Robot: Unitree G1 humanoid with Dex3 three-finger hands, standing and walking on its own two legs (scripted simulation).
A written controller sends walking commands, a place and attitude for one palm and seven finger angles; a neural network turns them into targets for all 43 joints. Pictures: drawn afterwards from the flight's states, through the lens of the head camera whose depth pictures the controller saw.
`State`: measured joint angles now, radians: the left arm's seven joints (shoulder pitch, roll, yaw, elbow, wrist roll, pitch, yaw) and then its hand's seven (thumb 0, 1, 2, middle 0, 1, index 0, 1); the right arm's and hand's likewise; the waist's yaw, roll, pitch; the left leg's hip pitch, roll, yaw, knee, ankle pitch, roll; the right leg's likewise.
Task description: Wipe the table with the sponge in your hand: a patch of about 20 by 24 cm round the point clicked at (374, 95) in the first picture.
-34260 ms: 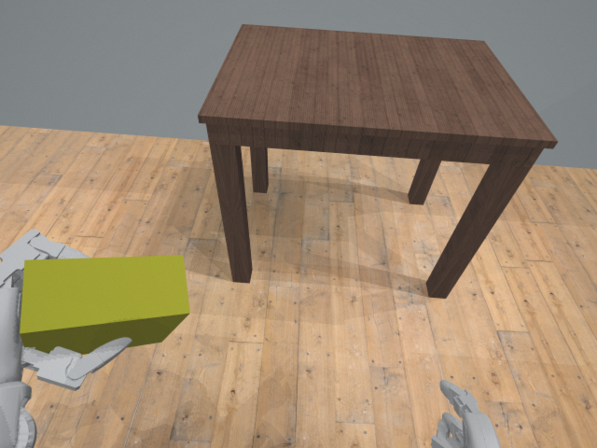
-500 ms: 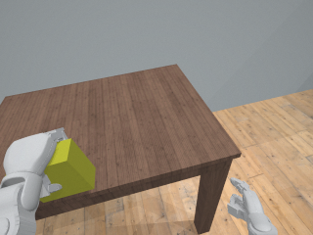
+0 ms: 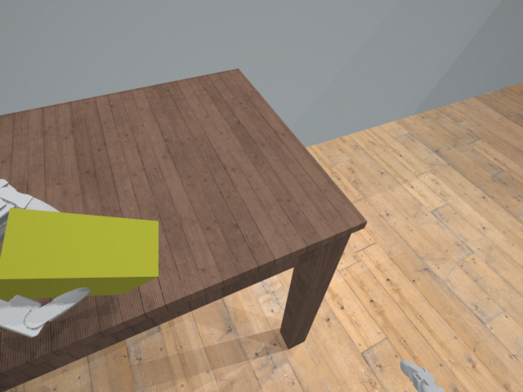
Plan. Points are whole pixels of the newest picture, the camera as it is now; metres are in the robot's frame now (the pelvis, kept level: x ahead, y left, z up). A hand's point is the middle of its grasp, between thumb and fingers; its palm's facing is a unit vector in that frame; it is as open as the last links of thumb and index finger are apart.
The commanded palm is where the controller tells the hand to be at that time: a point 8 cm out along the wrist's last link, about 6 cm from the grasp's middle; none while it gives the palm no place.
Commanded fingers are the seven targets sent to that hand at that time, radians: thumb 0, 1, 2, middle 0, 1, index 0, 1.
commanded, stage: step back with the hand held close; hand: left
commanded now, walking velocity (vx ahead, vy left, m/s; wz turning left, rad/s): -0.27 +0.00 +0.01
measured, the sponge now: (100, 260) +0.24 +0.20 +0.15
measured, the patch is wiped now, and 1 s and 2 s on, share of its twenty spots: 1.00 1.00 1.00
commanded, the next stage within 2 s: stop stepping back and stand still in 0.94 s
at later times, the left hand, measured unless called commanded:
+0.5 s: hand (3, 327) +0.15 +0.23 +0.20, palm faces +0.45 -0.82 -0.36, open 10.3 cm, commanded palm +0.09 +0.28 +0.22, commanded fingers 0.00 0.10 1.30 -1.20 -1.60 -1.20 -1.60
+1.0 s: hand out of the picture +0.04 +0.17 +0.20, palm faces +0.30 -0.85 -0.42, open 10.3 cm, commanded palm -0.02 +0.24 +0.22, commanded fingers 0.00 0.10 1.30 -1.20 -1.60 -1.20 -1.60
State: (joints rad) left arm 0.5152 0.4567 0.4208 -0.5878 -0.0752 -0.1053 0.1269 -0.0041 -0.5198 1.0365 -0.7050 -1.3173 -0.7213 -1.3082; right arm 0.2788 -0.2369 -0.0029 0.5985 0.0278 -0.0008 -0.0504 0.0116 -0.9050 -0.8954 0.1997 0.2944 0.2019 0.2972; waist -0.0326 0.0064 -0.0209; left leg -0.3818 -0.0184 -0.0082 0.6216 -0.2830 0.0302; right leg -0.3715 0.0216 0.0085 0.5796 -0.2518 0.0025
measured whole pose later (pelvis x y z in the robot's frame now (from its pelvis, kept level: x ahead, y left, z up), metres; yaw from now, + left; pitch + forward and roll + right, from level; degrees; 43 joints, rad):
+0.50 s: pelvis -0.06 -0.01 -0.01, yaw +2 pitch +1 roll -1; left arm 0.40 0.37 0.37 -0.58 -0.04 -0.13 0.14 -0.01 -0.52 1.04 -0.71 -1.32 -0.72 -1.31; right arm 0.19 -0.21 0.03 0.55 0.01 -0.05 -0.05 0.01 -0.90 -0.89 0.20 0.30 0.21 0.30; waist 0.01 0.01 -0.03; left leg -0.51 -0.01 -0.02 0.76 -0.38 0.02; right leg -0.47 0.02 -0.01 0.66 -0.20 -0.01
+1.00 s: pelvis -0.18 -0.04 +0.00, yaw +0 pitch +1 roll +1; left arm 0.49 0.39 0.36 -0.66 -0.05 -0.17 0.10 0.00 -0.52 1.04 -0.71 -1.32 -0.72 -1.31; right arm 0.19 -0.17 0.00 0.60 0.02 -0.07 -0.03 0.01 -0.90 -0.89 0.20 0.29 0.21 0.30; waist -0.03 -0.03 0.02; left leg -0.54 0.02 0.00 1.04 -0.44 -0.04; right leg -0.42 0.01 0.01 0.59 -0.19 -0.03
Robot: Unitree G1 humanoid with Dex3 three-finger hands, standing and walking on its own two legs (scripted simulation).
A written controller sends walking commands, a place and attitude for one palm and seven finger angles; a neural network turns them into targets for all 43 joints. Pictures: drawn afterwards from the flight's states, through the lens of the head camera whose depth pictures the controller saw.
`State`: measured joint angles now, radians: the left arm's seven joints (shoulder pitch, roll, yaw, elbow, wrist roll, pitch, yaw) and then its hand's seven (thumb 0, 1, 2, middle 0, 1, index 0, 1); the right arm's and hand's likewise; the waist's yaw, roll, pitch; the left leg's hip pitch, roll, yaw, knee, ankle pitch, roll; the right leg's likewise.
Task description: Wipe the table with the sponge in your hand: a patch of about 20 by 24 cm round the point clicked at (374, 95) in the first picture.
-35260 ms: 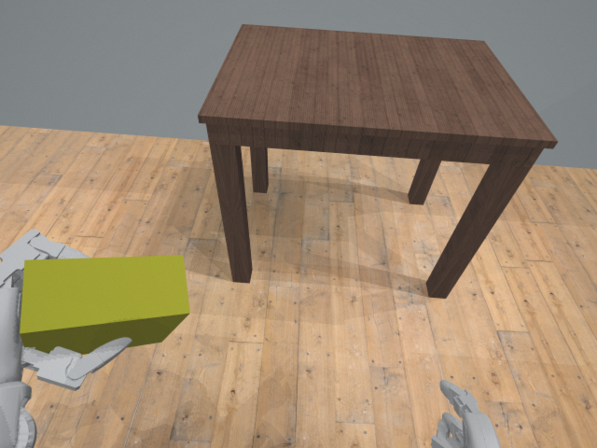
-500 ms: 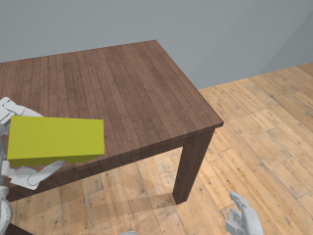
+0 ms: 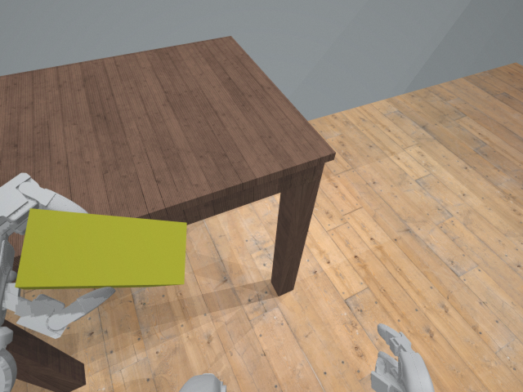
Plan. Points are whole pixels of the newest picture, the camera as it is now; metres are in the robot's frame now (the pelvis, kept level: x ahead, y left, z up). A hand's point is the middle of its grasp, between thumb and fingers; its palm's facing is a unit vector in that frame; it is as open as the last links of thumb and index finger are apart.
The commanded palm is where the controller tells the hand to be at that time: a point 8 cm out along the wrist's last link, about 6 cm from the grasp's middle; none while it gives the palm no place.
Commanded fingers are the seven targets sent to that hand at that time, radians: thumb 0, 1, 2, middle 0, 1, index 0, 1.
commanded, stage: stop stepping back and stand still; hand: left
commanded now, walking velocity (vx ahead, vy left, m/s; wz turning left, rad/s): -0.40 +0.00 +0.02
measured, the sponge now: (126, 257) +0.23 +0.16 +0.17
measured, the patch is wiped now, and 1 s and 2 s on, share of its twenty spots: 1.00 1.00 1.00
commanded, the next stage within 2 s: stand and wait in 0.98 s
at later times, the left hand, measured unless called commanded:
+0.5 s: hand out of the picture +0.07 +0.20 +0.20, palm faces +0.39 -0.85 -0.36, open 10.4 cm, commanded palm +0.02 +0.26 +0.22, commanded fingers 0.00 0.10 1.30 -1.20 -1.60 -1.20 -1.60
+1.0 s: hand out of the picture +0.02 +0.19 +0.21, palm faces +0.43 -0.80 -0.41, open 10.4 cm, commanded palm -0.03 +0.24 +0.22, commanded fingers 0.00 0.10 1.30 -1.20 -1.60 -1.20 -1.60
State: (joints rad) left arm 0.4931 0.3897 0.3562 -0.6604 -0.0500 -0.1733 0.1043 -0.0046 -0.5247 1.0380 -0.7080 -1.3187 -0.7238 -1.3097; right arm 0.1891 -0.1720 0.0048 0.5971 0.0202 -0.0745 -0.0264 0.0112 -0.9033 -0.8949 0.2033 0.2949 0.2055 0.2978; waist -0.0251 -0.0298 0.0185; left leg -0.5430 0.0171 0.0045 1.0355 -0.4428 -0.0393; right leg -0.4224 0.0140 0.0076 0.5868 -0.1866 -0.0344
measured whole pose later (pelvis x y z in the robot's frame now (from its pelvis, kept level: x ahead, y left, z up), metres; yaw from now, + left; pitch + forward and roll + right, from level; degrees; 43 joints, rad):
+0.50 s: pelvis -0.13 -0.03 +0.00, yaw +1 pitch -1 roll +2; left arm 0.47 0.36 0.33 -0.56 -0.05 -0.12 0.12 0.00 -0.53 1.04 -0.71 -1.32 -0.73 -1.31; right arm 0.25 -0.21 0.02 0.67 0.02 -0.07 -0.05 0.01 -0.90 -0.90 0.20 0.29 0.20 0.30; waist -0.01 -0.02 -0.05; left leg -0.40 0.02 0.05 0.83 -0.39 0.04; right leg -0.36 0.00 -0.05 0.57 -0.22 -0.06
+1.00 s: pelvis -0.17 -0.05 +0.01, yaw +3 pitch +0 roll +1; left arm 0.49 0.39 0.34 -0.58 -0.06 -0.15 0.14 0.00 -0.53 1.04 -0.71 -1.32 -0.73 -1.31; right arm 0.27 -0.26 -0.01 0.62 0.02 -0.12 -0.08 0.01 -0.90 -0.90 0.20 0.29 0.20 0.30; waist 0.00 0.00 -0.02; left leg -0.28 0.04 0.03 0.51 -0.35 0.06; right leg -0.32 0.00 -0.06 0.56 -0.24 -0.05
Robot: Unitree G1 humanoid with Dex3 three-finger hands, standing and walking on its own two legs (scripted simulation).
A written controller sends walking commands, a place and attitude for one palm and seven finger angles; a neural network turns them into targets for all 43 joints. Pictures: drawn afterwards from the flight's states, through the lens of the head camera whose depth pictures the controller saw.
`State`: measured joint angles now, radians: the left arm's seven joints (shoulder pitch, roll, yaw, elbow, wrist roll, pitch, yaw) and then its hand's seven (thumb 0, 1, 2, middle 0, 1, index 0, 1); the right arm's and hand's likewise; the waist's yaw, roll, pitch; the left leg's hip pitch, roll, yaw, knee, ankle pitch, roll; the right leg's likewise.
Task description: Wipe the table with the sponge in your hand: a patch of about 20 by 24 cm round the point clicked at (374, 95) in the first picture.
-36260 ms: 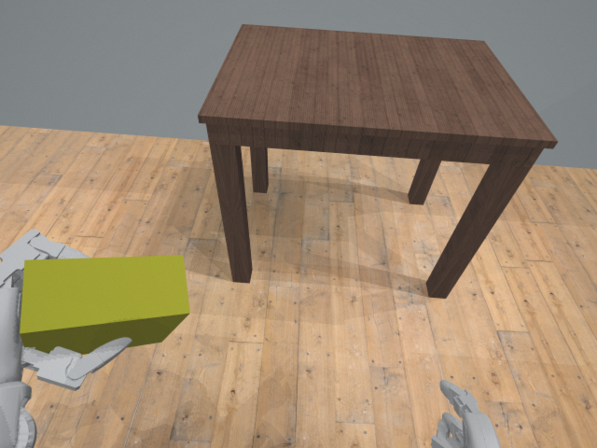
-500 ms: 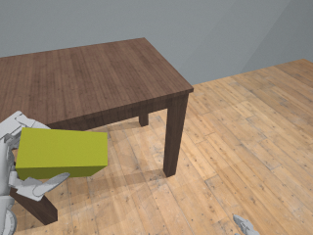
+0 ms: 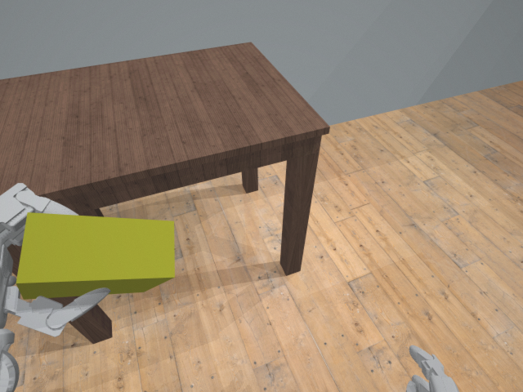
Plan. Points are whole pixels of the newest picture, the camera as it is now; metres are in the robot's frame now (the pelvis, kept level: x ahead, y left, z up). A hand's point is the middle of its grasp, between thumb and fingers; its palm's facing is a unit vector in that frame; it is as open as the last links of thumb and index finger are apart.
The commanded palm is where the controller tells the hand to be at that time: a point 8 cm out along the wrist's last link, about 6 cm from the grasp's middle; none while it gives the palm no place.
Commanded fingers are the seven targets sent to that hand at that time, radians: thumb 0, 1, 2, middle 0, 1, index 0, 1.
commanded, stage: stand and wait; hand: left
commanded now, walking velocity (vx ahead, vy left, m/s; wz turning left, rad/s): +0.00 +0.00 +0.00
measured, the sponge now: (119, 260) +0.23 +0.18 +0.17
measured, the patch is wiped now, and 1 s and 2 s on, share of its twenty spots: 1.00 1.00 1.00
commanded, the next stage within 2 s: none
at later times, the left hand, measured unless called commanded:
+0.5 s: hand (46, 227) +0.25 +0.27 +0.19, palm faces +0.39 -0.83 -0.41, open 10.4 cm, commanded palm +0.20 +0.31 +0.21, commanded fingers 0.00 0.10 1.30 -1.20 -1.60 -1.20 -1.60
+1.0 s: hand (39, 231) +0.25 +0.27 +0.19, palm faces +0.39 -0.84 -0.39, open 10.4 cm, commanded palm +0.19 +0.32 +0.21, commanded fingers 0.00 0.10 1.30 -1.20 -1.60 -1.20 -1.60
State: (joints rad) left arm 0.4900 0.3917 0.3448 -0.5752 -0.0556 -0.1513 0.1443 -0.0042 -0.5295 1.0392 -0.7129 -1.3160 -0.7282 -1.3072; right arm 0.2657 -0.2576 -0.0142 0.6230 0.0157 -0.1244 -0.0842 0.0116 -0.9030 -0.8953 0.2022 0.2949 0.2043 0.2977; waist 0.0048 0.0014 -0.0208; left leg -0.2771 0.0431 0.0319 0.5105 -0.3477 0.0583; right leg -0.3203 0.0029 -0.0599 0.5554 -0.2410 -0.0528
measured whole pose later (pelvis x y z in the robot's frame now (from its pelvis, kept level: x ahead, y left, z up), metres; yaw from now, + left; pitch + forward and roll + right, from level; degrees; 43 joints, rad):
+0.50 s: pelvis +0.03 +0.03 +0.01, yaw -1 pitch -1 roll -1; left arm 0.45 0.39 0.37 -0.55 -0.06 -0.12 0.15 0.00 -0.53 1.04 -0.71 -1.32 -0.72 -1.31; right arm 0.16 -0.20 0.02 0.59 0.02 -0.08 -0.05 0.01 -0.90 -0.90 0.20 0.29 0.20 0.30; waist 0.01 0.01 0.03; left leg -0.22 0.02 0.02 0.49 -0.26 0.00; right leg -0.22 0.02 -0.02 0.46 -0.23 -0.01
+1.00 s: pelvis +0.03 +0.04 +0.01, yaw -1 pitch +0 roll -1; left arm 0.46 0.37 0.34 -0.54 -0.06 -0.12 0.16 0.00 -0.53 1.04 -0.71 -1.32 -0.72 -1.31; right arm 0.18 -0.21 0.02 0.60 0.01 -0.06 -0.06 0.01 -0.90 -0.90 0.20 0.29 0.20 0.30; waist 0.00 0.02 0.01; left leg -0.24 0.02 0.03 0.47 -0.24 0.01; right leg -0.22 0.01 -0.01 0.41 -0.20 0.00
